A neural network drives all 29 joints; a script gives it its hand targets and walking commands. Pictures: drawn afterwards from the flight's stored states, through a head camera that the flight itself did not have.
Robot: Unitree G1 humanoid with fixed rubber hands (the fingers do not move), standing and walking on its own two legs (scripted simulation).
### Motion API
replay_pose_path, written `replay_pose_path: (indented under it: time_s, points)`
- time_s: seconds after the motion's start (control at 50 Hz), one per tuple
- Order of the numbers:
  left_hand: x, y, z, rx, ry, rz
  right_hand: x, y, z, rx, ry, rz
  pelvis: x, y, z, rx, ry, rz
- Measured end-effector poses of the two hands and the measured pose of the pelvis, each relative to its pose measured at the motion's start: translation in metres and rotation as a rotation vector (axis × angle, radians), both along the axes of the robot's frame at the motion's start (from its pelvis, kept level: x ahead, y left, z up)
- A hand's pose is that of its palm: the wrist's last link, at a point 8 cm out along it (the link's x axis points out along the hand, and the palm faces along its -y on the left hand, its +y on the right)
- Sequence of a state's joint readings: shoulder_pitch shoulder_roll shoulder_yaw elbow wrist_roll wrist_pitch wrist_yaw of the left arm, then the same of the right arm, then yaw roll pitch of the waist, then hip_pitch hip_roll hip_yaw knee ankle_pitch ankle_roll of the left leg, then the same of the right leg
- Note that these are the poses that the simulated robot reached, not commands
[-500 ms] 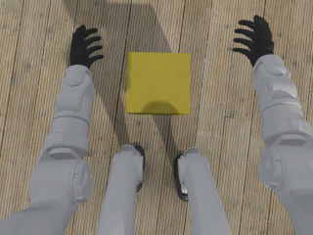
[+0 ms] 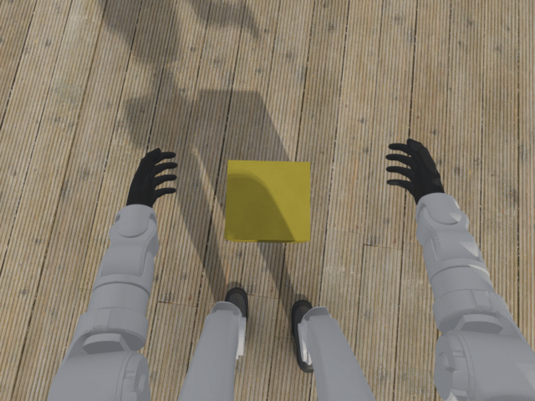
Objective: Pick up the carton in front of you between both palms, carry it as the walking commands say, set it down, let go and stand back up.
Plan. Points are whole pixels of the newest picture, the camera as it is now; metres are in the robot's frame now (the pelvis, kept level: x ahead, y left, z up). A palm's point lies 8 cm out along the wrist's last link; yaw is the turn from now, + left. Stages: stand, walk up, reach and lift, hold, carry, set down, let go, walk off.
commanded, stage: let go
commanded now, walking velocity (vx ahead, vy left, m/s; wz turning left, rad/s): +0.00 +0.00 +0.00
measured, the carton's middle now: (267, 206) +0.44 +0.01 -0.56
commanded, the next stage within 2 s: stand in 1.00 s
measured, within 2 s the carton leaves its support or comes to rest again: neither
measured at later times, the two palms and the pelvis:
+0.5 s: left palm (55, 329) +0.23 +0.24 +0.01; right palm (499, 313) +0.25 -0.23 +0.01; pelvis +0.06 +0.00 +0.09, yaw +0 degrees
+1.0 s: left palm (37, 359) +0.21 +0.24 +0.02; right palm (509, 352) +0.21 -0.22 +0.02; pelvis +0.05 +0.01 +0.09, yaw +0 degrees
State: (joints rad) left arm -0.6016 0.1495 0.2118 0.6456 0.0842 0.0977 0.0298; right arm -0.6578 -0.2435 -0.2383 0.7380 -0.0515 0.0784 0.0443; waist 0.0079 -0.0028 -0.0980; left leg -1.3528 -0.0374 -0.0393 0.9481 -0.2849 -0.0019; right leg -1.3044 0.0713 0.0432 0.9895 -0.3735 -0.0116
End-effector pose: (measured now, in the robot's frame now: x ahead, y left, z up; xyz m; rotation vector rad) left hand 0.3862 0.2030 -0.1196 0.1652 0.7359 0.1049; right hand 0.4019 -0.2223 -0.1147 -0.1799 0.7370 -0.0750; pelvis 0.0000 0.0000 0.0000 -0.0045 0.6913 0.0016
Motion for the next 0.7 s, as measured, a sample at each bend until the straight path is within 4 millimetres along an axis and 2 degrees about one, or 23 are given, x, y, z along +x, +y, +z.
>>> replay_pose_path:
  time_s: [0.26,0.52,0.6,0.7]
  points:
    - [-0.070,0.021,0.072,-0.007,0.027,-0.006,-0.071,-0.005,0.069,0.003,0.017,0.003,0.039,0.004,0.051,0.004,-0.211,0.002]
    - [-0.159,0.034,0.131,-0.003,0.048,-0.009,-0.161,-0.006,0.125,0.003,0.037,0.004,0.056,0.003,0.088,0.011,-0.530,0.004]
    - [-0.173,0.036,0.139,-0.006,0.052,-0.015,-0.178,-0.007,0.134,0.003,0.043,0.009,0.056,0.003,0.091,0.013,-0.622,0.003]
    - [-0.177,0.035,0.143,-0.014,0.054,-0.024,-0.187,-0.006,0.139,0.006,0.050,0.014,0.054,0.003,0.091,0.016,-0.710,0.005]
